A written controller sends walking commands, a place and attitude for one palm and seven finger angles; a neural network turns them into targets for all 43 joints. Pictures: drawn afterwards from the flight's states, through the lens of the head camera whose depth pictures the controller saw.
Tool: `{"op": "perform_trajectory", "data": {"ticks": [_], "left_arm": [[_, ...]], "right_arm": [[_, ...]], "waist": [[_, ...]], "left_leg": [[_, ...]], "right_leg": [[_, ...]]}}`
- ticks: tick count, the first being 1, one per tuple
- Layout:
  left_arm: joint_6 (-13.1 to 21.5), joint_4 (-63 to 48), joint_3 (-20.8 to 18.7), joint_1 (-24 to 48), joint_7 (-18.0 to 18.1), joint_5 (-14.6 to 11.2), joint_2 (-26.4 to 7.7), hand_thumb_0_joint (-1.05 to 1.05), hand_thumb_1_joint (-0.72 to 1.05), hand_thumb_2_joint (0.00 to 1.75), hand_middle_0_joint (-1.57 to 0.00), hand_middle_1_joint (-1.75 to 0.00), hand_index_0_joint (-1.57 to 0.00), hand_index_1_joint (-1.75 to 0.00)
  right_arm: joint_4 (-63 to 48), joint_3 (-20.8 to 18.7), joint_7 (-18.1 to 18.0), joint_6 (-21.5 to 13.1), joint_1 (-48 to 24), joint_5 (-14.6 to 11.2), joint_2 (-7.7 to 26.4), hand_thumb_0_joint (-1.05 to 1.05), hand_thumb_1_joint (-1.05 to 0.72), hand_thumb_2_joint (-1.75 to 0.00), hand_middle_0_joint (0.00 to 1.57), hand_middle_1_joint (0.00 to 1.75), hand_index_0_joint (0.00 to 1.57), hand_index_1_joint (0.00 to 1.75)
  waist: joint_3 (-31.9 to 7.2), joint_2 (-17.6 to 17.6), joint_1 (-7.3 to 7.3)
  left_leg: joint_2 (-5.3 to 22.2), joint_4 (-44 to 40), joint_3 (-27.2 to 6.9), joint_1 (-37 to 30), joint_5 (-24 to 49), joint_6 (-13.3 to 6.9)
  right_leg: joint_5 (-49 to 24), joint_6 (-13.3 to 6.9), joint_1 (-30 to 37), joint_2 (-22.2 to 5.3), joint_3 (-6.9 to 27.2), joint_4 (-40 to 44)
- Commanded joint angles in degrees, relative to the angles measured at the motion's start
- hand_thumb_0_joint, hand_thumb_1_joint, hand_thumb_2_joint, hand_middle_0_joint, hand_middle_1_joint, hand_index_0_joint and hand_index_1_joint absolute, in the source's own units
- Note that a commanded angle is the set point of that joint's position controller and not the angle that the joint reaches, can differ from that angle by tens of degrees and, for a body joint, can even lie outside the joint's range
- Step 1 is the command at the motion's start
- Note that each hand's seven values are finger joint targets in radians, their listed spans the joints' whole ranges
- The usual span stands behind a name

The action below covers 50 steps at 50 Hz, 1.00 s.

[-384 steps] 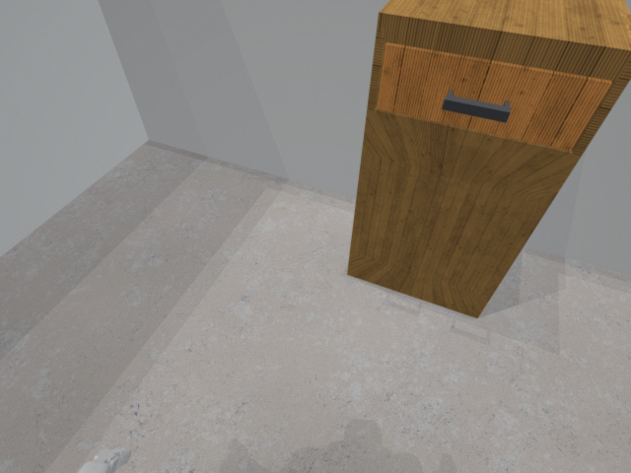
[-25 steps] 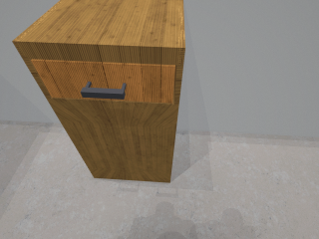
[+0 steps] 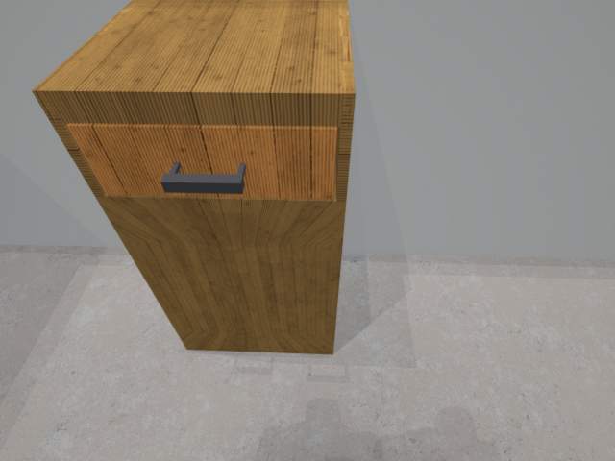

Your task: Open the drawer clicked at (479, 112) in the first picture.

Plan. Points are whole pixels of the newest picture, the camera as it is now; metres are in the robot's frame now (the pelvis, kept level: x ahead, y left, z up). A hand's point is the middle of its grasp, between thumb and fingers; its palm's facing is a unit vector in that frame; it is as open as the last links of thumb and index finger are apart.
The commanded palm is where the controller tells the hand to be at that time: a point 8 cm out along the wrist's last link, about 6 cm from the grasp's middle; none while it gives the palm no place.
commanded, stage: look again from close up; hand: left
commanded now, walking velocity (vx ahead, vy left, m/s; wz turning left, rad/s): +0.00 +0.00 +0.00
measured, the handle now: (206, 175) +0.56 +0.21 +0.05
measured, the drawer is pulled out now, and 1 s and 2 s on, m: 0.00 0.00 0.00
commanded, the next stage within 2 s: raise the hand with hooked fingers in 0.36 s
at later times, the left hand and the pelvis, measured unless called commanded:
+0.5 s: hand out of the picture +0.02 +0.17 -0.17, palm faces -0.04 -0.98 -0.21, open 7.3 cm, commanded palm +0.12 +0.21 -0.06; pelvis +0.02 +0.00 +0.00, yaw -1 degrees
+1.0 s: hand (156, 452) +0.15 +0.20 -0.04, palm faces -0.09 -0.10 -0.99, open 9.2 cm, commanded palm +0.18 +0.20 +0.04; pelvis +0.01 -0.05 -0.03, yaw -1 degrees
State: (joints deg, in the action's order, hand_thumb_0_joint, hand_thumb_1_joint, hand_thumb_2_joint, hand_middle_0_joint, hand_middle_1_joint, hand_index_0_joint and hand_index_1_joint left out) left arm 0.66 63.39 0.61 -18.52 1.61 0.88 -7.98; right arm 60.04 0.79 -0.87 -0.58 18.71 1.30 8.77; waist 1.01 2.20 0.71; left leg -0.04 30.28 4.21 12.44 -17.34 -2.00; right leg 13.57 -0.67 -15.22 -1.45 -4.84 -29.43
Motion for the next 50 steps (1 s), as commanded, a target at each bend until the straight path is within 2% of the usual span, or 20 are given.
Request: {"op": "perform_trajectory", "data": {"ticks": [1,10,22,23,24,25,26,27,28,29,30,31,33,36,39,41,43,44,46,50], "left_arm": [[1.2,-2.6,-0.7,-2.0,0.2,-0.3,-4.7,0.0,0.9,0.9,-0.2,-0.3,-0.2,-0.3],[1.1,-1.5,-0.7,-1.8,0.4,-0.5,-4.6,0.0,0.9,0.9,-0.2,-0.3,-0.2,-0.3],[1.1,-0.4,-0.7,-1.8,0.5,-0.3,-4.3,0.0,0.9,0.9,-0.2,-0.3,-0.2,-0.3],[1.4,1.6,-0.8,-5.2,2.9,0.2,-6.7,0.0,0.9,0.9,-0.2,-0.3,-0.2,-0.3],[10.9,-86.5,1.4,41.2,3.3,8.2,-22.6,0.0,0.88,0.89,-0.2,-0.32,-0.2,-0.32],[5.1,-70.2,-0.6,16.0,7.6,9.3,-19.1,0.0,0.85,0.88,-0.2,-0.33,-0.2,-0.33],[0.7,-66.4,0.6,12.9,10.8,6.3,-13.2,0.0,0.83,0.87,-0.21,-0.34,-0.21,-0.34],[-5.2,-56.7,6.5,-4.1,11.4,8.3,-3.0,0.0,0.81,0.86,-0.21,-0.36,-0.21,-0.36],[-5.0,-69.7,9.7,4.4,11.4,9.6,-2.5,0.0,0.78,0.85,-0.21,-0.37,-0.21,-0.37],[-4.4,-72.0,7.9,2.1,12.2,14.8,-6.3,0.0,0.76,0.84,-0.21,-0.39,-0.21,-0.39],[-4.1,-72.7,7.9,0.7,13.7,20.5,-8.7,0.0,0.74,0.83,-0.21,-0.4,-0.21,-0.4],[-4.8,-71.6,7.1,-2.3,14.9,25.2,-9.6,0.0,0.71,0.82,-0.21,-0.42,-0.21,-0.42],[-5.6,-67.4,7.5,-12.8,16.7,34.7,-7.6,0.0,0.67,0.8,-0.22,-0.45,-0.22,-0.45],[-4.9,-61.6,4.6,-30.2,17.4,46.5,-8.3,0.0,0.6,0.77,-0.22,-0.5,-0.22,-0.5],[-0.1,-68.9,-0.2,-25.5,18.8,53.4,-14.3,0.0,0.53,0.74,-0.23,-0.54,-0.23,-0.54],[1.6,-75.1,-3.9,-20.3,21.3,56.9,-18.8,0.0,0.48,0.72,-0.23,-0.57,-0.23,-0.57],[1.8,-80.3,-5.2,-14.6,24.3,59.8,-20.2,0.0,0.43,0.7,-0.23,-0.6,-0.23,-0.6],[2.0,-82.8,-5.0,-9.9,25.7,60.8,-20.7,0.0,0.41,0.69,-0.24,-0.62,-0.24,-0.62],[2.9,-88.7,-7.2,2.3,28.2,62.2,-24.4,0.0,0.36,0.67,-0.24,-0.64,-0.24,-0.64],[7.0,-87.2,-4.9,11.9,28.0,58.8,-23.5,0.0,0.27,0.63,-0.25,-0.7,-0.25,-0.7]], "right_arm": [[-1.6,-0.5,-0.4,-1.8,2.7,-0.3,4.7,0.0,-0.9,-0.9,0.2,0.3,0.2,0.3],[1.4,-0.1,-0.8,-1.9,3.4,-0.3,4.5,0.0,-0.9,-0.9,0.2,0.3,0.2,0.3],[3.5,-0.1,-1.2,-2.1,2.6,-0.4,4.2,0.0,-0.9,-0.9,0.2,0.3,0.2,0.3],[-0.5,-0.9,-0.6,-1.9,-2.6,-1.5,7.1,0.0,-0.9,-0.9,0.2,0.3,0.2,0.3],[-20.9,-1.2,-3.2,-10.2,-2.7,-4.4,15.9,0.0,-0.9,-0.9,0.2,0.3,0.2,0.3],[-18.3,-1.0,-5.5,-16.2,-8.6,-3.7,11.1,0.0,-0.9,-0.9,0.2,0.3,0.2,0.3],[-14.0,-2.7,-5.7,-18.0,-7.1,-4.3,10.5,0.0,-0.9,-0.9,0.2,0.3,0.2,0.3],[-13.7,-2.2,-5.5,-18.2,-5.8,-4.8,7.5,0.0,-0.9,-0.9,0.2,0.3,0.2,0.3],[-19.3,-1.9,-4.8,-19.1,-7.8,-5.1,8.8,0.0,-0.9,-0.9,0.2,0.3,0.2,0.3],[-20.5,-2.5,-4.7,-19.8,-9.1,-3.9,11.5,0.0,-0.9,-0.9,0.2,0.3,0.2,0.3],[-22.0,-2.2,-4.3,-19.5,-10.3,-2.4,12.7,0.0,-0.9,-0.9,0.2,0.3,0.2,0.3],[-24.6,-2.5,-3.5,-18.4,-10.6,-1.5,13.0,0.0,-0.9,-0.9,0.2,0.3,0.2,0.3],[-28.9,-3.8,-1.6,-14.9,-12.3,0.0,12.6,0.0,-0.9,-0.9,0.2,0.3,0.2,0.3],[-32.7,-4.9,2.3,-6.1,-16.0,0.7,12.4,0.0,-0.9,-0.9,0.2,0.3,0.2,0.3],[-37.5,-3.7,4.4,-0.4,-20.6,0.2,11.3,0.0,-0.9,-0.9,0.2,0.3,0.2,0.3],[-38.7,-3.6,4.8,1.8,-21.5,0.7,10.8,0.0,-0.9,-0.9,0.2,0.3,0.2,0.3],[-39.4,-3.7,4.7,3.0,-20.4,1.6,9.6,0.0,-0.9,-0.9,0.2,0.3,0.2,0.3],[-39.5,-3.8,4.4,3.1,-20.4,2.1,9.7,0.0,-0.9,-0.9,0.2,0.3,0.2,0.3],[-38.6,-4.1,3.5,3.5,-19.6,3.2,9.8,0.0,-0.9,-0.9,0.2,0.3,0.2,0.3],[-36.9,-4.2,1.6,1.9,-19.4,3.4,9.6,0.0,-0.9,-0.9,0.2,0.3,0.2,0.3]], "waist": [[4.0,-0.6,-1.09],[3.7,-3.5,-0.98],[2.7,-1.6,-0.89],[3.4,-7.7,-2.64],[-25.8,10.9,2.77],[-21.1,15.6,-1.92],[-14.2,13.9,-0.64],[-9.5,7.3,-0.57],[-2.8,3.7,-0.24],[-6.1,2.8,-0.59],[-3.8,-0.2,0.5],[-4.4,-3.3,-0.08],[-3.6,-12.1,-3.13],[-2.6,-16.7,-8.69],[-7.3,-14.6,-10.26],[-10.3,-8.0,-11.08],[-15.7,-0.1,-10.3],[-17.2,2.7,-9.22],[-20.4,1.7,-6.08],[-17.3,-0.1,-1.71]], "left_leg": [[6.5,-12.2,-8.8,6.6,2.3,-1.3],[6.1,-12.4,-7.0,3.0,6.1,-0.9],[6.4,-11.7,-6.0,-1.0,13.0,-0.7],[8.1,-2.0,-4.7,2.4,18.6,0.9],[1.2,-7.9,-4.9,-12.8,24.5,-0.4],[4.1,-9.0,-4.8,-14.5,34.0,1.3],[3.8,-10.1,-4.3,-8.6,26.2,3.2],[4.3,-10.4,-5.2,-4.9,21.8,2.4],[3.4,-9.4,-6.1,-0.5,16.6,1.7],[2.8,-6.7,-5.9,0.0,14.1,1.4],[1.7,-4.5,-6.7,3.1,13.6,1.3],[0.7,-2.7,-7.1,5.2,14.0,0.9],[0.2,-0.2,-6.0,8.3,14.8,1.3],[-0.7,1.2,-3.0,14.9,13.9,2.0],[-2.0,2.8,-1.1,17.6,12.0,2.1],[-2.8,4.0,-1.0,17.1,10.4,1.8],[-3.2,6.0,-0.7,14.0,10.7,1.4],[-3.4,7.6,-1.2,11.7,11.7,1.2],[-3.8,11.3,-2.9,8.7,10.6,0.5],[-3.9,15.1,-3.6,6.9,5.8,-0.6]], "right_leg": [[-0.4,-1.8,3.6,-3.8,5.6,4.9],[-4.0,-1.5,4.5,-4.8,5.8,5.7],[-9.0,-1.3,5.2,-5.0,5.9,5.6],[-22.8,-0.6,3.9,-7.0,7.2,5.1],[-17.8,-2.0,8.7,0.3,9.4,-0.5],[-3.4,-2.7,3.1,0.2,4.5,-3.8],[3.6,-1.6,-1.2,0.9,1.9,-5.6],[5.2,-1.0,-3.9,0.8,1.3,-4.7],[2.1,-0.9,-4.3,0.5,0.9,-3.0],[-0.4,-1.7,-4.7,1.0,2.3,-1.1],[-1.4,-2.4,-6.5,1.5,2.9,-1.1],[-1.0,-2.7,-7.2,1.8,3.3,-1.5],[3.1,-2.7,-8.9,2.5,2.9,-2.1],[-2.7,-3.6,-5.8,2.5,6.6,-3.5],[-8.1,-3.7,-2.0,1.9,9.9,-6.6],[-7.7,-3.9,-0.9,1.9,12.2,-7.4],[-8.5,-4.1,-2.1,2.3,13.7,-8.6],[-9.5,-4.4,-5.3,2.5,15.2,-8.8],[-7.1,-3.8,-9.5,2.0,17.8,-8.2],[-0.2,-2.6,-14.6,0.6,16.6,-5.3]]}}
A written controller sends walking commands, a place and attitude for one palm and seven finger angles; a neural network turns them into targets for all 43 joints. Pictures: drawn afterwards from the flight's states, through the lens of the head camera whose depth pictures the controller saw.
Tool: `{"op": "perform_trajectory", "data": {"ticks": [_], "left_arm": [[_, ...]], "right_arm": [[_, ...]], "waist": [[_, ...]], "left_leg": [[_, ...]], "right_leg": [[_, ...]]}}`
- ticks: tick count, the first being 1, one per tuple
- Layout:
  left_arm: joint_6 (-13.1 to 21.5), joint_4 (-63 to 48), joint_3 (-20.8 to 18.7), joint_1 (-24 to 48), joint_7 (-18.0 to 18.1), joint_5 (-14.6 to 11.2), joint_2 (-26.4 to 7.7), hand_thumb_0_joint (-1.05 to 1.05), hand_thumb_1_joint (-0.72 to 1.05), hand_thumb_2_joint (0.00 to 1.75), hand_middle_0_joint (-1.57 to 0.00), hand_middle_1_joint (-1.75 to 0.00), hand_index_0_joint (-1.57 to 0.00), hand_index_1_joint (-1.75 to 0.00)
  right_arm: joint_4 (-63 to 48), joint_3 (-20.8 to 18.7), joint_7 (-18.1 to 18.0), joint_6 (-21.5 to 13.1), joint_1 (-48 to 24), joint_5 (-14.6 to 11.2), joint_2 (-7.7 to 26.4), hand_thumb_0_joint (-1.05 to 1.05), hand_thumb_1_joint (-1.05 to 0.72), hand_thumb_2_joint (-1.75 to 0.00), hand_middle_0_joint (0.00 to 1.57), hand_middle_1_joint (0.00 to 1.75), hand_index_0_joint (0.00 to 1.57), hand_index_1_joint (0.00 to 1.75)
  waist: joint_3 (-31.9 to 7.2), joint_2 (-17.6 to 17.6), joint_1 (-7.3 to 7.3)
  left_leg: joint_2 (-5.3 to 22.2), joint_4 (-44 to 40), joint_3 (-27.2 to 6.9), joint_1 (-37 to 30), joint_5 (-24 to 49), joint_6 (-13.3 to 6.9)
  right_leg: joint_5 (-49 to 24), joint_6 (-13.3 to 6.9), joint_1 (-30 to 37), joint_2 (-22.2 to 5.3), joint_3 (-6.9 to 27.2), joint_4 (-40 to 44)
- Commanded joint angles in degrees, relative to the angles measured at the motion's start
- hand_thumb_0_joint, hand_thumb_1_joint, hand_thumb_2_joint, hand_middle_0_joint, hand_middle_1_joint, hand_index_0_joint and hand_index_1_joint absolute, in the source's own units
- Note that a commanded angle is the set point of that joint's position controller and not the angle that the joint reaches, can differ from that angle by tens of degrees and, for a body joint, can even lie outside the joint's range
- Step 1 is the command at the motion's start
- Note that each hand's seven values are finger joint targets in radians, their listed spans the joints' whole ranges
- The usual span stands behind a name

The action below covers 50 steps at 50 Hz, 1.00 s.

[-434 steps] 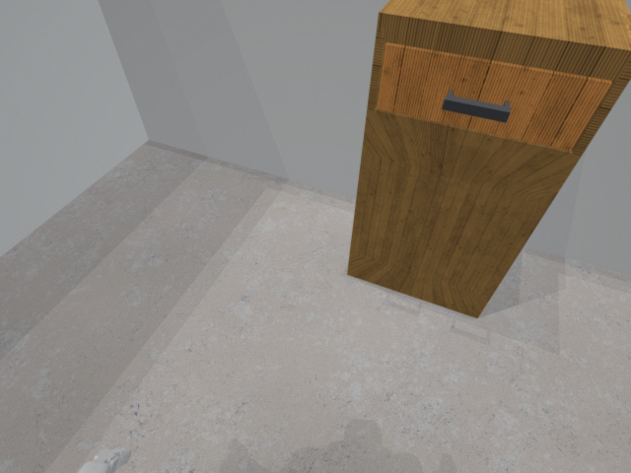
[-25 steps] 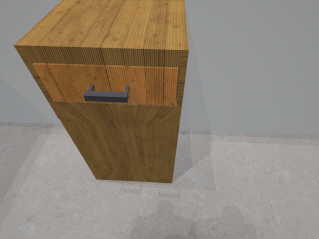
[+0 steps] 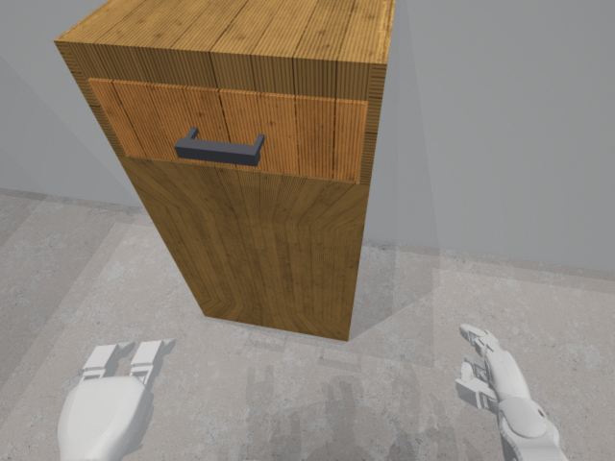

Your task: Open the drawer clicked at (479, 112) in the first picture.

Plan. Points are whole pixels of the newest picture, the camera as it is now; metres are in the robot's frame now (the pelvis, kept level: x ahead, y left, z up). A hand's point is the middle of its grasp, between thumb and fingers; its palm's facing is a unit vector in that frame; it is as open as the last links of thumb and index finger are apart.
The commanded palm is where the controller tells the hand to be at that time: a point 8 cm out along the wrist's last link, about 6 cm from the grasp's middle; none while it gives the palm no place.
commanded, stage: raise the hand with hooked fingers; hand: left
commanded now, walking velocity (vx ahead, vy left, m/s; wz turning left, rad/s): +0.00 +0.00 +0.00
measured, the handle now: (222, 144) +0.55 +0.27 +0.08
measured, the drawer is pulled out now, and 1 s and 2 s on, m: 0.00 0.00 0.00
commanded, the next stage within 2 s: move the hooked fingers above the handle in 1.36 s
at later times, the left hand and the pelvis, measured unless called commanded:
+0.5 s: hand (146, 282) +0.26 +0.25 +0.11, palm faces +0.14 -0.08 -0.99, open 12.2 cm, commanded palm +0.24 +0.26 +0.16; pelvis +0.00 +0.03 +0.02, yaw -4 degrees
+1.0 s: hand (95, 175) +0.32 +0.31 +0.20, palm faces +0.13 -0.02 -0.99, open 13.8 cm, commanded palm +0.28 +0.30 +0.25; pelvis -0.01 +0.07 +0.04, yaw -2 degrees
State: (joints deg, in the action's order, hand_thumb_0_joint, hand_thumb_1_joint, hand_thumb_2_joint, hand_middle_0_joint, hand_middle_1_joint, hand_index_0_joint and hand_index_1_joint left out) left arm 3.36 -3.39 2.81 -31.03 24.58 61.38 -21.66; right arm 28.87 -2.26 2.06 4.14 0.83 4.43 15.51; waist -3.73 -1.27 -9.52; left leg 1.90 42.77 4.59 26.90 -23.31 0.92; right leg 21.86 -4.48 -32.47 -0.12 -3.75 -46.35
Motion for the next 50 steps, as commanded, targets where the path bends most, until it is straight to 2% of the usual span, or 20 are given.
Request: {"op": "perform_trajectory", "data": {"ticks": [1,4,6,7,8,11,13,15,16,20,21,25,29,32,36,40,41,44,48,50], "left_arm": [[5.0,-20.4,-5.2,26.6,4.3,-2.9,-8.3,0.0,0.25,0.62,-0.25,-0.72,-0.25,-0.72],[3.6,-14.4,-4.6,26.7,1.1,-4.0,-8.8,0.0,0.18,0.59,-0.25,-0.76,-0.25,-0.76],[-0.9,-9.2,-6.3,22.7,-1.6,-4.3,-10.4,0.0,0.13,0.57,-0.25,-0.8,-0.25,-0.8],[-3.4,-7.8,-6.2,20.1,-3.4,-4.3,-10.5,0.0,0.11,0.56,-0.26,-0.81,-0.26,-0.81],[-5.3,-8.1,-8.0,18.6,-5.0,-4.6,-12.8,0.0,0.08,0.55,-0.26,-0.82,-0.26,-0.82],[-8.3,-7.7,-11.3,13.0,-8.9,-7.0,-15.3,0.0,0.01,0.52,-0.26,-0.87,-0.26,-0.87],[-8.0,-12.6,-10.6,12.5,-10.8,-8.3,-14.4,0.0,-0.03,0.5,-0.27,-0.9,-0.27,-0.9],[-7.2,-17.0,-10.7,14.5,-11.5,-9.2,-14.0,0.0,-0.08,0.48,-0.27,-0.93,-0.27,-0.93],[-6.6,-18.9,-11.6,15.7,-11.1,-9.5,-14.3,0.0,-0.1,0.47,-0.27,-0.94,-0.27,-0.94],[-3.2,-21.5,-12.7,20.2,-7.7,-8.3,-14.4,0.0,-0.2,0.43,-0.28,-1.0,-0.28,-1.0],[-3.1,-21.2,-13.4,22.0,-6.8,-7.7,-15.3,0.0,-0.22,0.42,-0.28,-1.02,-0.28,-1.02],[-5.4,-16.7,-10.6,30.8,-6.8,-6.7,-14.7,0.0,-0.31,0.38,-0.29,-1.08,-0.29,-1.08],[-9.4,-13.2,-7.4,40.1,-10.9,-8.0,-15.4,0.0,-0.41,0.34,-0.29,-1.14,-0.29,-1.14],[-11.2,-13.3,-4.7,46.6,-15.0,-8.2,-15.4,0.0,-0.48,0.31,-0.3,-1.18,-0.3,-1.18],[-11.9,-13.0,-6.2,51.2,-19.8,-7.7,-18.6,0.0,-0.5,0.3,-0.3,-1.2,-0.3,-1.2],[-12.5,-8.4,-6.6,55.5,-23.9,-7.8,-19.8,0.0,-0.5,0.3,-0.3,-1.2,-0.3,-1.2],[-12.7,-7.4,-8.0,56.3,-24.8,-8.1,-20.9,0.0,-0.5,0.3,-0.3,-1.2,-0.3,-1.2],[-12.5,-7.1,-7.6,61.3,-27.4,-9.1,-21.8,0.0,-0.5,0.3,-0.3,-1.2,-0.3,-1.2],[-10.6,-9.1,-6.4,67.5,-29.8,-9.7,-22.2,0.0,-0.5,0.3,-0.3,-1.2,-0.3,-1.2],[-9.9,-8.4,-5.6,63.4,-31.0,-10.0,-20.5,0.0,-0.5,0.3,-0.3,-1.2,-0.3,-1.2]], "right_arm": [[-5.5,-1.1,-1.6,-3.2,-2.0,0.3,2.8,0.0,-0.9,-0.9,0.2,0.3,0.2,0.3],[-4.5,-0.6,-2.0,-3.1,-2.4,0.3,3.0,0.0,-0.9,-0.9,0.2,0.3,0.2,0.3],[-4.8,0.0,-2.2,-2.0,-3.8,-0.7,2.9,0.0,-0.9,-0.9,0.2,0.3,0.2,0.3],[-4.5,0.3,-2.4,-1.3,-3.6,-1.2,2.6,0.0,-0.9,-0.9,0.2,0.3,0.2,0.3],[-4.8,0.6,-2.5,-0.6,-4.0,-1.8,2.8,0.0,-0.9,-0.9,0.2,0.3,0.2,0.3],[-5.4,1.9,-2.7,-0.2,-5.1,-3.1,2.8,0.0,-0.9,-0.9,0.2,0.3,0.2,0.3],[-5.4,2.1,-2.7,-0.1,-4.8,-3.4,2.9,0.0,-0.9,-0.9,0.2,0.3,0.2,0.3],[-5.7,1.7,-3.0,-0.3,-5.0,-3.4,3.4,0.0,-0.9,-0.9,0.2,0.3,0.2,0.3],[-5.9,1.6,-3.3,-0.6,-5.3,-3.4,3.5,0.0,-0.9,-0.9,0.2,0.3,0.2,0.3],[-4.9,0.3,-3.8,-2.6,-3.3,-3.1,3.4,0.0,-0.9,-0.9,0.2,0.3,0.2,0.3],[-4.4,0.0,-3.8,-2.9,-3.7,-3.1,3.6,0.0,-0.9,-0.9,0.2,0.3,0.2,0.3],[-2.7,-0.8,-3.7,-2.5,-3.4,-4.1,3.8,0.0,-0.9,-0.9,0.2,0.3,0.2,0.3],[-2.2,-0.4,-4.5,-2.0,-4.3,-5.3,4.2,0.0,-0.9,-0.9,0.2,0.3,0.2,0.3],[-2.1,0.4,-4.7,-1.7,-5.3,-5.5,4.2,0.0,-0.9,-0.9,0.2,0.3,0.2,0.3],[-2.5,1.2,-4.4,-0.9,-5.5,-5.4,4.2,0.0,-0.9,-0.9,0.2,0.3,0.2,0.3],[-1.8,2.1,-3.8,0.2,-4.6,-5.4,4.3,0.0,-0.9,-0.9,0.2,0.3,0.2,0.3],[-2.2,2.1,-3.6,0.3,-4.8,-5.7,4.4,0.0,-0.9,-0.9,0.2,0.3,0.2,0.3],[-2.2,2.3,-3.2,0.5,-4.0,-5.6,4.7,0.0,-0.9,-0.9,0.2,0.3,0.2,0.3],[-2.4,2.1,-2.8,-0.2,-3.0,-5.5,4.8,0.0,-0.9,-0.9,0.2,0.3,0.2,0.3],[-2.5,1.8,-2.3,-0.3,-1.9,-5.4,5.0,0.0,-0.9,-0.9,0.2,0.3,0.2,0.3]], "waist": [[-11.5,1.8,9.75],[-10.0,-1.5,9.04],[-10.3,-2.1,6.78],[-11.8,-3.2,5.03],[-12.3,-3.2,3.88],[-13.2,-4.3,1.9],[-12.4,-3.6,2.09],[-11.3,-2.7,2.53],[-11.3,-3.8,2.66],[-11.4,-1.2,2.94],[-10.8,0.1,3.14],[-9.6,3.5,4.08],[-7.7,2.1,4.73],[-7.9,4.6,4.92],[-8.0,5.8,4.16],[-4.4,4.1,4.2],[-4.4,4.0,3.96],[-6.1,3.5,4.37],[-9.2,6.3,4.72],[-9.8,5.6,4.56]], "left_leg": [[-5.8,3.0,-4.5,-7.5,10.9,-3.7],[-5.6,0.5,-4.3,-3.8,9.8,-3.7],[-5.5,-2.4,-3.9,-1.3,10.7,-3.3],[-5.3,-4.4,-3.4,-0.2,11.9,-3.0],[-5.1,-6.3,-3.3,0.0,13.1,-2.7],[-4.8,-9.4,-3.1,0.0,15.2,-2.2],[-4.8,-11.1,-3.4,-0.7,15.8,-2.2],[-4.7,-12.0,-3.8,-1.3,15.4,-2.5],[-4.6,-12.2,-4.2,-1.4,14.9,-2.6],[-5.1,-12.9,-4.0,-5.1,16.0,-2.9],[-5.1,-13.0,-3.9,-6.0,16.5,-2.9],[-5.0,-14.8,-3.6,-10.0,16.5,-2.8],[-4.5,-17.9,-4.0,-12.3,16.1,-2.8],[-3.9,-20.0,-5.0,-15.2,18.6,-2.5],[-2.9,-22.2,-6.5,-17.5,23.2,-1.7],[-2.2,-24.3,-6.6,-16.8,24.6,-1.1],[-2.2,-24.4,-6.5,-16.6,24.8,-1.1],[-2.2,-24.7,-6.4,-17.5,26.1,-1.0],[-2.1,-24.3,-7.5,-20.4,29.1,-0.6],[-2.0,-23.9,-7.5,-21.0,31.9,-0.4]], "right_leg": [[-7.8,1.5,1.7,-0.6,15.9,12.4],[-9.3,2.5,6.9,-1.2,13.8,13.6],[-12.1,2.9,12.7,-1.6,14.2,14.6],[-15.5,3.3,17.2,-2.0,13.7,14.5],[-18.8,3.4,20.7,-2.1,13.8,14.3],[-28.8,4.4,28.6,-2.7,14.1,12.7],[-31.9,4.6,30.6,-2.8,12.4,12.7],[-30.2,4.7,30.2,-2.9,11.9,14.0],[-28.2,4.7,30.0,-2.9,12.4,14.8],[-22.5,3.8,26.6,-2.3,10.7,16.1],[-20.8,3.4,25.6,-1.9,10.4,16.6],[-14.9,2.6,22.4,-1.2,7.0,17.8],[-12.8,2.9,23.5,-0.8,4.9,19.7],[-13.6,2.4,24.9,-0.5,3.5,19.9],[-15.6,1.9,27.4,0.3,2.7,20.7],[-15.8,1.7,27.9,0.6,1.9,21.9],[-15.9,1.7,28.4,0.9,2.0,22.1],[-17.4,1.8,29.4,0.6,2.0,22.7],[-17.3,1.6,29.1,0.6,1.8,23.0],[-18.4,1.8,28.8,0.7,1.7,23.2]]}}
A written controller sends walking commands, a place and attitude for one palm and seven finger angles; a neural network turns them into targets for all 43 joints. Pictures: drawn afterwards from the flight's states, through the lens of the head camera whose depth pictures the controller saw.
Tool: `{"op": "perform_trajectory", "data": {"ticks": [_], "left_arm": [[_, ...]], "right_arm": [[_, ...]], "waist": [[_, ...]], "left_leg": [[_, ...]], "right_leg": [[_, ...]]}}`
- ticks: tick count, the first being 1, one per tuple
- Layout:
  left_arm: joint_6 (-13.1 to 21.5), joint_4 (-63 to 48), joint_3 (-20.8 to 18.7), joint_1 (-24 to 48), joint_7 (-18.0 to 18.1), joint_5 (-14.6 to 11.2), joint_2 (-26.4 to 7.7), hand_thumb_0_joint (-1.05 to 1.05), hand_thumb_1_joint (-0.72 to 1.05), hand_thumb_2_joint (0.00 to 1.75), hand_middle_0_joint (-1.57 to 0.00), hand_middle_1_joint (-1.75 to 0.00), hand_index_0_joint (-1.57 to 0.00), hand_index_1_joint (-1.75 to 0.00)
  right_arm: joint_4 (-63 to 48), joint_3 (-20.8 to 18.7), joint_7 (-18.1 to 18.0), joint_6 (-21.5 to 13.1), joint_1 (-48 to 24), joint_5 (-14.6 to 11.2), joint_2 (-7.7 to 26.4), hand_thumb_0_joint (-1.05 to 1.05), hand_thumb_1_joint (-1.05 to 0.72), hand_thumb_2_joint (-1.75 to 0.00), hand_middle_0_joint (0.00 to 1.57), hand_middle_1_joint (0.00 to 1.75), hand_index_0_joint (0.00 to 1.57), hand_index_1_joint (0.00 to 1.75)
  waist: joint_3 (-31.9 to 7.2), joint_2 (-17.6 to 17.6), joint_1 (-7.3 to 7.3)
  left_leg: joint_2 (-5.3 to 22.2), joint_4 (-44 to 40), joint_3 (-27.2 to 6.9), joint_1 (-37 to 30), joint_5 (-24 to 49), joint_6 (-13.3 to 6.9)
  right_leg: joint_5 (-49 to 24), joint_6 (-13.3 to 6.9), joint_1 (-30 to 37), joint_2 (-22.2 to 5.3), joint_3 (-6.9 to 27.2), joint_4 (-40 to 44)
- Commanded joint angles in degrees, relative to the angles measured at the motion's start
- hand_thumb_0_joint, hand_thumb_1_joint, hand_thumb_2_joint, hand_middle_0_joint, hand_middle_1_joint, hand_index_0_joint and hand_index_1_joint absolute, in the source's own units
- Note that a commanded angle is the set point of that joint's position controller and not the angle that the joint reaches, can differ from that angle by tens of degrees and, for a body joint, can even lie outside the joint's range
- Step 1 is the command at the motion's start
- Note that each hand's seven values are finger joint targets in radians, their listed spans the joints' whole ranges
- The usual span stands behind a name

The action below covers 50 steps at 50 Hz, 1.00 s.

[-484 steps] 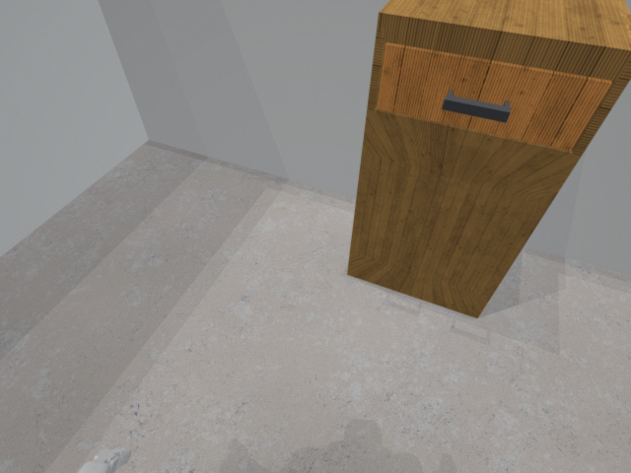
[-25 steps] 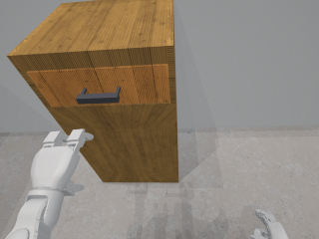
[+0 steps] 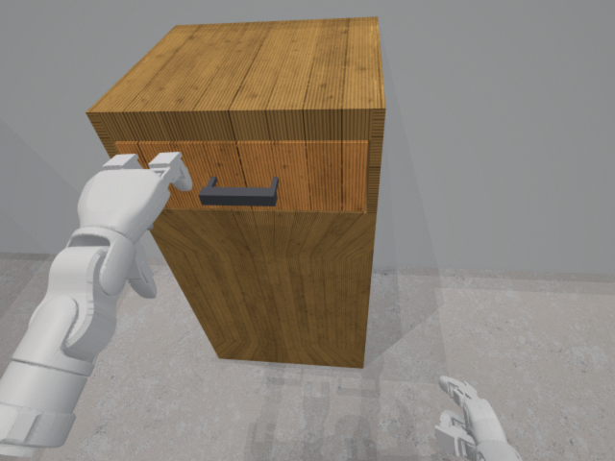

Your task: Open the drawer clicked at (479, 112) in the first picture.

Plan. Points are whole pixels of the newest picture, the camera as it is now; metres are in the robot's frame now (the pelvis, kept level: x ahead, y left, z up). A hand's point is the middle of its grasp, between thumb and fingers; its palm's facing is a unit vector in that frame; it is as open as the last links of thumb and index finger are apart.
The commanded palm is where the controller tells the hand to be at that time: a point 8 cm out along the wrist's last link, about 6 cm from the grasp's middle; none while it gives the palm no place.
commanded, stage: raise the hand with hooked fingers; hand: left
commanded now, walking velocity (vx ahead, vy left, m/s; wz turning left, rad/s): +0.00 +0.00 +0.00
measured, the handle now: (241, 189) +0.55 +0.22 +0.04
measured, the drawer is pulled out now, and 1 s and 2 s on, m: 0.00 0.00 0.00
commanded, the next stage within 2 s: move the hooked fingers above the handle in 0.36 s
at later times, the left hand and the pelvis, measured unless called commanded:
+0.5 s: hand (171, 233) +0.32 +0.22 +0.16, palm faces +0.13 -0.03 -0.99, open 13.8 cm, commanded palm +0.29 +0.22 +0.21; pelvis +0.00 -0.03 +0.00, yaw +0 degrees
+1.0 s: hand (195, 224) +0.37 +0.22 +0.12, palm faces -0.03 -0.01 -1.00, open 13.8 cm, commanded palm +0.36 +0.22 +0.19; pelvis +0.00 -0.04 +0.00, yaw +1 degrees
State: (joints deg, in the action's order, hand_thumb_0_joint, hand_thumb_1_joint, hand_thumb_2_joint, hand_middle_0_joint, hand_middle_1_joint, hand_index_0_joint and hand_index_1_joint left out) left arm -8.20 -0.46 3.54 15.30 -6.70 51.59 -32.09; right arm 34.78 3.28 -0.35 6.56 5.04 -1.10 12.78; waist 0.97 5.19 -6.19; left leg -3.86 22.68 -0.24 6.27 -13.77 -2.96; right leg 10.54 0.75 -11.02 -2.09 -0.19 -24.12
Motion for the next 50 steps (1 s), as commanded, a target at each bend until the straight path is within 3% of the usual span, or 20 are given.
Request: {"op": "perform_trajectory", "data": {"ticks": [1,3,5,10,11,14,18,22,25,27,31,34,38,43,45,47,50], "left_arm": [[1.7,-11.0,-6.6,14.9,-0.5,-0.6,-9.4,0.0,-0.5,0.3,-0.3,-1.2,-0.3,-1.2],[2.6,-10.6,-6.5,12.8,-1.3,-1.3,-9.5,0.0,-0.5,0.3,-0.3,-1.2,-0.3,-1.2],[3.8,-12.6,-8.3,12.4,-1.2,-1.8,-10.9,0.0,-0.5,0.3,-0.3,-1.2,-0.3,-1.2],[7.5,-17.1,-13.3,14.1,2.5,-2.1,-14.8,0.0,-0.5,0.3,-0.3,-1.2,-0.3,-1.2],[8.0,-18.5,-14.8,14.6,3.5,-2.3,-15.7,0.0,-0.5,0.3,-0.3,-1.2,-0.3,-1.2],[8.5,-16.7,-14.4,14.1,6.1,-2.7,-14.3,0.0,-0.5,0.3,-0.3,-1.2,-0.3,-1.2],[5.8,-12.2,-12.1,12.4,6.9,-2.6,-12.0,0.0,-0.5,0.3,-0.3,-1.2,-0.3,-1.2],[2.6,-10.3,-8.5,11.9,5.0,-2.0,-9.9,0.0,-0.5,0.3,-0.3,-1.2,-0.3,-1.2],[2.0,-8.2,-8.8,13.0,3.6,-1.3,-11.8,0.0,-0.5,0.3,-0.3,-1.2,-0.3,-1.2],[2.9,-6.5,-7.9,17.0,2.8,-1.0,-12.0,0.0,-0.5,0.3,-0.3,-1.2,-0.3,-1.2],[7.0,-5.4,-13.4,21.4,3.6,-0.9,-17.8,0.0,-0.5,0.3,-0.3,-1.2,-0.3,-1.2],[9.7,-2.3,-12.5,24.5,4.9,-1.5,-16.5,0.0,-0.5,0.3,-0.3,-1.2,-0.3,-1.2],[9.8,5.4,-11.0,25.6,5.8,-1.4,-14.8,0.0,-0.5,0.3,-0.3,-1.2,-0.3,-1.2],[9.0,11.0,-8.7,29.1,5.0,-0.2,-14.9,0.0,-0.5,0.3,-0.3,-1.2,-0.3,-1.2],[9.9,10.4,-7.9,30.8,4.4,-0.3,-14.7,0.0,-0.5,0.3,-0.3,-1.2,-0.3,-1.2],[11.5,9.3,-9.7,31.9,4.3,-0.5,-16.8,0.0,-0.5,0.3,-0.3,-1.2,-0.3,-1.2],[13.6,8.5,-9.2,34.0,5.0,-0.8,-15.7,0.0,-0.5,0.3,-0.3,-1.2,-0.3,-1.2]], "right_arm": [[-9.0,-3.7,0.5,-3.0,-6.4,-0.1,7.6,0.0,-0.9,-0.9,0.2,0.3,0.2,0.3],[-8.6,-3.9,0.8,-2.7,-5.3,0.0,8.1,0.0,-0.9,-0.9,0.2,0.3,0.2,0.3],[-9.0,-4.1,1.1,-2.7,-5.1,0.2,8.5,0.0,-0.9,-0.9,0.2,0.3,0.2,0.3],[-8.7,-4.5,1.1,-3.7,-4.6,0.5,8.4,0.0,-0.9,-0.9,0.2,0.3,0.2,0.3],[-8.8,-4.5,1.2,-4.1,-5.2,0.4,8.4,0.0,-0.9,-0.9,0.2,0.3,0.2,0.3],[-7.5,-4.9,1.1,-4.4,-4.3,0.3,8.2,0.0,-0.9,-0.9,0.2,0.3,0.2,0.3],[-6.8,-5.0,1.0,-4.1,-4.9,-0.2,8.5,0.0,-0.9,-0.9,0.2,0.3,0.2,0.3],[-7.3,-4.5,0.7,-3.4,-6.6,-0.5,8.5,0.0,-0.9,-0.9,0.2,0.3,0.2,0.3],[-7.3,-4.3,-0.2,-2.7,-7.0,-0.5,8.9,0.0,-0.9,-0.9,0.2,0.3,0.2,0.3],[-7.1,-3.8,-0.7,-2.9,-6.9,-0.5,8.7,0.0,-0.9,-0.9,0.2,0.3,0.2,0.3],[-7.2,-4.0,-1.9,-3.4,-6.2,-0.4,8.5,0.0,-0.9,-0.9,0.2,0.3,0.2,0.3],[-6.4,-4.2,-2.6,-3.7,-4.8,-0.3,8.0,0.0,-0.9,-0.9,0.2,0.3,0.2,0.3],[-5.6,-4.7,-2.7,-3.7,-3.2,-0.6,8.3,0.0,-0.9,-0.9,0.2,0.3,0.2,0.3],[-5.8,-5.0,-3.1,-2.9,-2.0,-0.9,9.2,0.0,-0.9,-0.9,0.2,0.3,0.2,0.3],[-6.2,-5.3,-3.2,-2.9,-1.4,-0.8,9.3,0.0,-0.9,-0.9,0.2,0.3,0.2,0.3],[-6.5,-5.7,-3.4,-3.0,-0.5,-0.7,9.5,0.0,-0.9,-0.9,0.2,0.3,0.2,0.3],[-6.4,-6.1,-3.6,-2.7,0.5,-0.7,9.2,0.0,-0.9,-0.9,0.2,0.3,0.2,0.3]], "waist": [[-14.2,-0.7,1.01],[-12.4,-2.2,1.09],[-13.1,-3.7,0.74],[-16.3,-1.8,-0.3],[-17.1,0.2,-0.52],[-16.0,-0.3,-0.3],[-14.3,-2.0,0.15],[-15.0,-4.6,0.84],[-13.3,-7.1,1.53],[-11.8,-7.5,2.35],[-15.9,-6.2,1.42],[-15.5,-3.9,2.01],[-12.8,-4.2,2.74],[-15.0,-6.6,3.54],[-17.3,-5.8,3.65],[-20.3,-6.2,3.36],[-20.9,-4.3,3.7]], "left_leg": [[4.0,-3.5,-2.8,-0.1,22.8,3.3],[4.0,-4.0,-2.3,1.0,21.7,3.3],[3.7,-4.1,-2.0,1.6,21.1,3.0],[3.0,-3.9,-2.3,1.7,22.0,3.0],[3.1,-3.8,-2.5,1.6,21.0,2.9],[2.5,-3.8,-1.9,2.2,20.1,3.2],[2.1,-4.0,-0.6,4.0,16.8,2.6],[1.7,-3.7,0.5,4.9,13.9,1.9],[1.6,-3.7,0.9,6.3,11.1,1.3],[1.6,-3.7,0.8,6.8,8.7,1.1],[1.0,-2.7,0.7,6.7,8.7,0.8],[0.6,-2.1,0.8,7.5,9.4,1.0],[0.7,-1.6,1.3,8.9,8.3,1.2],[0.7,-0.8,1.6,10.9,7.4,0.9],[0.5,-0.3,1.5,10.4,8.3,0.7],[0.5,0.3,1.2,10.2,9.3,0.5],[0.3,0.7,1.0,9.7,11.1,0.4]], "right_leg": [[-7.2,-3.5,7.1,2.9,-1.7,1.0],[-7.0,-3.4,7.0,2.5,-2.2,1.4],[-7.9,-3.4,7.9,2.6,-2.0,1.5],[-9.1,-3.6,9.7,2.6,-1.7,1.2],[-8.3,-3.6,9.6,3.0,-1.4,1.2],[-8.3,-3.6,9.1,2.5,-1.6,1.6],[-7.6,-3.4,8.9,2.2,-1.2,2.1],[-6.9,-2.8,10.0,1.6,-0.7,2.2],[-5.6,-2.4,9.4,1.5,-0.3,2.7],[-2.6,-2.1,8.3,1.3,-0.1,3.5],[-3.1,-1.9,10.7,1.4,1.1,3.1],[-4.7,-2.0,10.2,0.9,1.0,2.8],[-3.6,-2.1,7.7,1.0,1.0,3.2],[-3.7,-1.8,8.3,0.4,1.5,2.4],[-5.4,-1.8,8.8,0.4,1.6,1.7],[-7.1,-1.8,10.3,0.4,1.8,0.7],[-9.4,-2.1,8.9,0.8,1.3,-0.2]]}}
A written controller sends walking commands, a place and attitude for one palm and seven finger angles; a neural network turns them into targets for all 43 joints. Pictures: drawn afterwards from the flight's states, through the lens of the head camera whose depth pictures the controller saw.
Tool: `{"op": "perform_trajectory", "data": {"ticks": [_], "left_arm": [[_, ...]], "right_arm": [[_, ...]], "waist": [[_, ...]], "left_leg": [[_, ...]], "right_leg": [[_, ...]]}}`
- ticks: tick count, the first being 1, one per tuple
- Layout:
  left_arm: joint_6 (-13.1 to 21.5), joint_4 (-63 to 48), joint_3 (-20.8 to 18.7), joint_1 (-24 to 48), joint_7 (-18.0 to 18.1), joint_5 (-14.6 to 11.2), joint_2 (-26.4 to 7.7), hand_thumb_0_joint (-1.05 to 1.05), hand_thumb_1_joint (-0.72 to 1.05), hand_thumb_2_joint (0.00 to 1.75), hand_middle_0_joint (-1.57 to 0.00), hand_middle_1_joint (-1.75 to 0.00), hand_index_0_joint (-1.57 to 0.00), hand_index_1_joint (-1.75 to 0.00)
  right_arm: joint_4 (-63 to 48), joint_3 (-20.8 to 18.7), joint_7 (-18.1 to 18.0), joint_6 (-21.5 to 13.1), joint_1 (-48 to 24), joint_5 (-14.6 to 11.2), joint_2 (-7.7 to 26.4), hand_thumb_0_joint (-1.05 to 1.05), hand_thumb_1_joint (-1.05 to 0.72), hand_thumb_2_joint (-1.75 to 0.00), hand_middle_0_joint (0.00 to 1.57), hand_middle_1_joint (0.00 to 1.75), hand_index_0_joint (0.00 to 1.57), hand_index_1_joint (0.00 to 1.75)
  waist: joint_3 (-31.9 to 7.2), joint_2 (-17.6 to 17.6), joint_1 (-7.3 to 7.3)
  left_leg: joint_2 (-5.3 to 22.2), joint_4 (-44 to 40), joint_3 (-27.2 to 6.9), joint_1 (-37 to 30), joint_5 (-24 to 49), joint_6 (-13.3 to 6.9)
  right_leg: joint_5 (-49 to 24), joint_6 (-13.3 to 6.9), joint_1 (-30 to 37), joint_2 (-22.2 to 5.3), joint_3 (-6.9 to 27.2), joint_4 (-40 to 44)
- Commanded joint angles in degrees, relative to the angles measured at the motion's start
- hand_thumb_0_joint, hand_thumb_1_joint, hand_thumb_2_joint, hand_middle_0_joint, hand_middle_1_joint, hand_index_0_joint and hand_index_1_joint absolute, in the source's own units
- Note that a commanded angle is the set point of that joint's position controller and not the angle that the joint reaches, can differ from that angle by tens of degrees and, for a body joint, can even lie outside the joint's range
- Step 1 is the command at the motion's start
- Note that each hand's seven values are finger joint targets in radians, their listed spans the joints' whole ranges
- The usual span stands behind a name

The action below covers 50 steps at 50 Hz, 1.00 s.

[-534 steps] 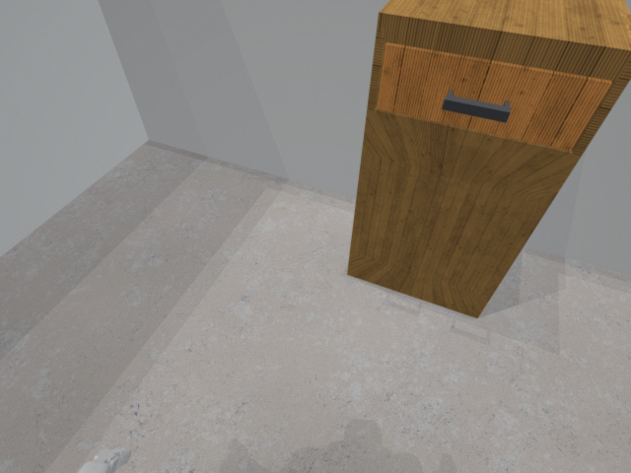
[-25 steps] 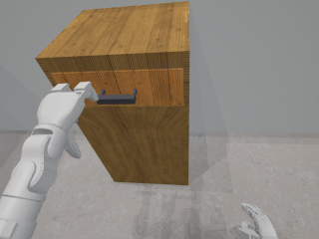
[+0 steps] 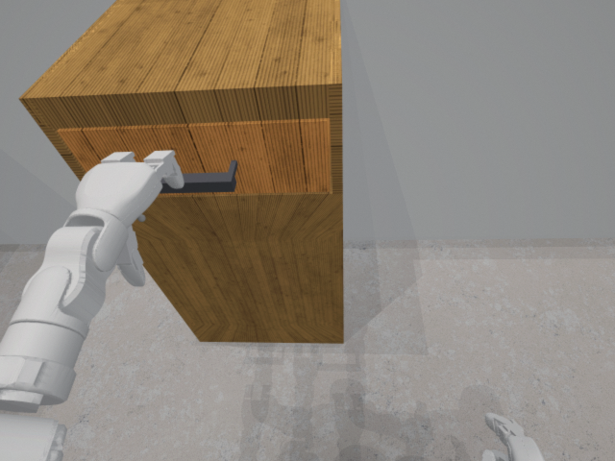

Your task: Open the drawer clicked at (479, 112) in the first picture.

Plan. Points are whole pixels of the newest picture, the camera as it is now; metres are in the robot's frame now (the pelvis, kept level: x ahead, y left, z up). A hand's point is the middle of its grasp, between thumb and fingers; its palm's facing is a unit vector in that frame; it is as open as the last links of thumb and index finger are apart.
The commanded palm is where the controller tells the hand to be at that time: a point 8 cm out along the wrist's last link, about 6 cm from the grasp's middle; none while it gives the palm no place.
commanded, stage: move the hooked fingers above the handle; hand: left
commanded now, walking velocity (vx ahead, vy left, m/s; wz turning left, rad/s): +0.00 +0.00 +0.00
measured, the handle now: (197, 174) +0.55 +0.26 +0.04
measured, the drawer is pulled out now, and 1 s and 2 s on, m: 0.00 0.00 0.00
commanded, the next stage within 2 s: none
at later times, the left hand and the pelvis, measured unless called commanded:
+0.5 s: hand (169, 191) +0.44 +0.25 +0.11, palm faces -0.03 -0.01 -1.00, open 13.8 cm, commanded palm +0.43 +0.25 +0.17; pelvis +0.03 +0.03 +0.00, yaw -1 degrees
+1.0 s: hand (208, 172) +0.49 +0.21 +0.10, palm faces -0.05 -0.01 -1.00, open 13.8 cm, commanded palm +0.48 +0.23 +0.16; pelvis +0.04 +0.02 -0.01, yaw -1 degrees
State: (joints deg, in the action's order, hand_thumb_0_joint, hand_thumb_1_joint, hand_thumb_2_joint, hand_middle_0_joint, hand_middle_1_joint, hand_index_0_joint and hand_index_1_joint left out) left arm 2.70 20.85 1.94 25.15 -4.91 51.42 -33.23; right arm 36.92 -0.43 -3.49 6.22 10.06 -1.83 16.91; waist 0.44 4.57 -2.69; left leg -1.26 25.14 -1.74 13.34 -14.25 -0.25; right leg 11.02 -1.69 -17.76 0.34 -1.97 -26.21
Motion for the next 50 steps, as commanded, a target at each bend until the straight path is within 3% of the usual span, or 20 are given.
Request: {"op": "perform_trajectory", "data": {"ticks": [1,3,5,9,12,15,17,19,22,26,29,30,32,37,38,40,42,44,47,50], "left_arm": [[3.3,-12.2,-7.8,25.2,3.7,-0.8,-14.5,0.0,-0.5,0.3,-0.3,-1.2,-0.3,-1.2],[3.7,-11.9,-8.8,24.0,5.3,-0.5,-14.5,0.0,-0.5,0.3,-0.3,-1.2,-0.3,-1.2],[3.5,-12.0,-8.1,26.2,7.0,0.0,-13.6,0.0,-0.5,0.3,-0.3,-1.2,-0.3,-1.2],[-0.2,-4.4,-8.1,25.3,9.3,1.2,-13.0,0.0,-0.5,0.3,-0.3,-1.2,-0.3,-1.2],[-2.3,-4.9,-7.1,26.7,9.7,2.5,-13.2,0.0,-0.5,0.3,-0.3,-1.2,-0.3,-1.2],[-4.0,-4.7,-4.6,26.8,8.7,3.1,-11.0,0.0,-0.5,0.3,-0.3,-1.2,-0.3,-1.2],[-4.3,-3.0,-1.4,29.0,7.4,2.7,-8.3,0.0,-0.5,0.3,-0.3,-1.2,-0.3,-1.2],[-3.8,-3.1,-1.0,32.2,6.8,2.9,-8.7,0.0,-0.5,0.3,-0.3,-1.2,-0.3,-1.2],[-2.0,-6.1,0.6,35.9,6.5,3.0,-7.3,0.0,-0.5,0.3,-0.3,-1.2,-0.3,-1.2],[-0.8,-2.6,-2.0,37.5,7.9,3.2,-9.3,0.0,-0.5,0.3,-0.3,-1.2,-0.3,-1.2],[-1.2,-1.9,-1.8,38.1,9.6,3.5,-7.9,0.0,-0.5,0.3,-0.3,-1.2,-0.3,-1.2],[-2.0,-0.1,-1.3,37.2,10.0,3.7,-6.8,0.0,-0.5,0.3,-0.3,-1.2,-0.3,-1.2],[-3.2,2.5,-3.6,36.7,10.6,4.1,-9.2,0.0,-0.5,0.3,-0.3,-1.2,-0.3,-1.2],[-5.7,8.4,0.8,41.0,9.7,5.4,-6.0,0.0,-0.5,0.3,-0.3,-1.2,-0.3,-1.2],[-5.4,8.3,-0.7,40.7,9.4,5.7,-7.9,0.0,-0.5,0.3,-0.3,-1.2,-0.3,-1.2],[-4.4,6.2,1.8,43.5,8.6,5.7,-5.7,0.0,-0.5,0.3,-0.3,-1.2,-0.3,-1.2],[-2.8,5.7,3.9,47.5,8.1,4.9,-3.7,0.0,-0.5,0.3,-0.3,-1.2,-0.3,-1.2],[-1.2,7.7,1.2,45.9,8.3,4.7,-6.2,0.0,-0.5,0.3,-0.3,-1.2,-0.3,-1.2],[0.8,9.7,0.3,50.2,9.6,4.6,-7.5,0.0,-0.5,0.3,-0.3,-1.2,-0.3,-1.2],[0.9,14.6,-7.0,47.0,12.5,5.8,-14.9,0.0,-0.5,0.3,-0.3,-1.2,-0.3,-1.2]], "right_arm": [[-8.3,-2.6,-0.5,-2.6,-3.7,0.1,5.2,0.0,-0.9,-0.9,0.2,0.3,0.2,0.3],[-8.0,-2.8,-0.2,-2.4,-3.0,0.0,5.0,0.0,-0.9,-0.9,0.2,0.3,0.2,0.3],[-7.6,-3.1,0.3,-2.4,-2.2,-0.1,5.1,0.0,-0.9,-0.9,0.2,0.3,0.2,0.3],[-6.5,-2.9,0.9,-1.7,-1.4,-0.3,5.4,0.0,-0.9,-0.9,0.2,0.3,0.2,0.3],[-7.1,-2.8,1.2,-1.3,-1.5,-0.3,5.5,0.0,-0.9,-0.9,0.2,0.3,0.2,0.3],[-7.3,-2.9,1.3,-0.8,-1.4,-0.4,5.6,0.0,-0.9,-0.9,0.2,0.3,0.2,0.3],[-7.2,-2.9,1.2,-0.7,-0.6,-0.7,5.7,0.0,-0.9,-0.9,0.2,0.3,0.2,0.3],[-7.0,-2.9,1.0,-0.6,0.1,-0.6,5.9,0.0,-0.9,-0.9,0.2,0.3,0.2,0.3],[-7.2,-3.2,1.0,-0.8,1.1,-0.3,5.4,0.0,-0.9,-0.9,0.2,0.3,0.2,0.3],[-5.7,-3.3,1.2,-0.5,3.0,0.1,5.5,0.0,-0.9,-0.9,0.2,0.3,0.2,0.3],[-5.3,-3.4,1.9,-0.4,3.2,0.3,5.0,0.0,-0.9,-0.9,0.2,0.3,0.2,0.3],[-5.0,-3.4,2.1,-0.2,3.3,0.3,4.8,0.0,-0.9,-0.9,0.2,0.3,0.2,0.3],[-4.7,-3.3,2.4,0.1,3.5,0.5,5.2,0.0,-0.9,-0.9,0.2,0.3,0.2,0.3],[-4.4,-3.2,2.3,1.1,4.1,0.2,5.8,0.0,-0.9,-0.9,0.2,0.3,0.2,0.3],[-4.6,-3.4,2.1,1.2,4.1,0.2,5.9,0.0,-0.9,-0.9,0.2,0.3,0.2,0.3],[-4.9,-3.8,1.8,1.3,4.6,0.4,5.5,0.0,-0.9,-0.9,0.2,0.3,0.2,0.3],[-4.4,-4.1,1.6,1.1,5.7,0.4,5.5,0.0,-0.9,-0.9,0.2,0.3,0.2,0.3],[-3.9,-4.3,1.3,1.0,6.8,0.6,5.6,0.0,-0.9,-0.9,0.2,0.3,0.2,0.3],[-3.2,-4.2,0.9,0.9,7.9,0.8,5.3,0.0,-0.9,-0.9,0.2,0.3,0.2,0.3],[-2.7,-3.8,0.6,0.9,8.3,0.9,5.4,0.0,-0.9,-0.9,0.2,0.3,0.2,0.3]], "waist": [[-20.0,-3.4,0.51],[-20.2,-2.5,-0.36],[-21.0,-1.5,-0.2],[-18.8,-5.1,-0.42],[-22.6,-4.5,-0.91],[-23.5,-4.0,0.04],[-21.0,-4.4,1.57],[-21.2,-4.1,2.1],[-24.4,-1.7,2.3],[-24.1,-1.2,2.03],[-25.7,-0.1,1.43],[-25.6,-0.3,1.36],[-25.7,-2.3,0.9],[-24.7,-5.5,2.87],[-26.5,-4.8,2.5],[-29.5,-3.3,3.52],[-28.5,-2.1,5.08],[-28.1,-2.7,4.57],[-28.5,-4.3,5.21],[-27.8,-5.3,2.99]], "left_leg": [[-2.1,-1.6,2.3,2.5,11.9,-2.2],[-2.0,-1.6,2.1,2.0,14.5,-2.0],[-1.8,-1.5,2.0,1.3,16.2,-1.7],[-1.1,-2.2,2.2,2.9,15.9,-1.3],[-0.9,-2.4,2.1,2.0,18.5,-1.2],[-0.5,-1.6,2.0,0.0,20.9,-1.2],[-0.2,-1.4,1.5,-0.6,20.3,-1.3],[-0.1,-1.1,0.8,-1.7,21.2,-1.1],[0.2,0.5,-0.3,-5.5,27.6,-0.6],[0.3,1.5,-0.8,-5.1,31.9,0.8],[0.6,2.6,-0.7,-5.6,37.1,1.4],[0.7,2.9,-0.5,-5.5,38.1,1.4],[0.8,2.7,0.0,-3.5,37.0,1.3],[0.7,2.5,0.9,-0.7,31.3,0.0],[0.5,3.0,0.9,-1.0,31.6,-0.2],[0.4,4.2,0.9,-3.1,33.6,-0.7],[0.5,4.8,0.6,-4.0,32.6,-0.6],[0.3,5.1,0.6,-3.3,32.3,-0.9],[-0.3,5.2,1.1,-0.3,28.5,-1.4],[-0.8,4.4,2.0,5.0,25.5,-1.6]], "right_leg": [[-9.4,0.2,14.8,-1.3,2.7,1.9],[-10.8,-0.2,13.9,-0.8,2.1,1.0],[-11.1,-0.5,12.4,-0.5,1.5,0.6],[-10.1,-0.7,11.3,-0.2,1.0,0.6],[-11.8,-0.8,13.4,-0.2,1.1,-0.1],[-13.3,-0.9,12.1,0.0,0.9,-0.6],[-11.8,-0.9,9.3,0.2,0.4,-0.1],[-11.5,-1.0,7.9,0.4,0.2,-0.3],[-12.9,-1.1,6.6,0.6,0.2,-1.1],[-13.9,-1.4,5.3,0.9,-0.3,-2.0],[-16.4,-1.4,5.2,0.9,-0.4,-3.1],[-16.9,-1.4,5.0,0.8,-0.4,-3.3],[-17.7,-1.3,6.6,0.8,-0.3,-3.4],[-17.5,-1.2,6.2,0.7,-0.2,-3.3],[-18.0,-1.2,7.0,0.7,0.2,-3.7],[-19.7,-0.9,6.9,0.6,0.6,-4.1],[-18.4,-0.8,4.2,0.7,0.5,-3.8],[-18.9,-0.9,4.6,0.8,0.6,-4.1],[-19.8,-0.7,5.7,0.7,0.9,-4.5],[-21.2,-1.0,9.1,0.5,1.3,-5.3]]}}
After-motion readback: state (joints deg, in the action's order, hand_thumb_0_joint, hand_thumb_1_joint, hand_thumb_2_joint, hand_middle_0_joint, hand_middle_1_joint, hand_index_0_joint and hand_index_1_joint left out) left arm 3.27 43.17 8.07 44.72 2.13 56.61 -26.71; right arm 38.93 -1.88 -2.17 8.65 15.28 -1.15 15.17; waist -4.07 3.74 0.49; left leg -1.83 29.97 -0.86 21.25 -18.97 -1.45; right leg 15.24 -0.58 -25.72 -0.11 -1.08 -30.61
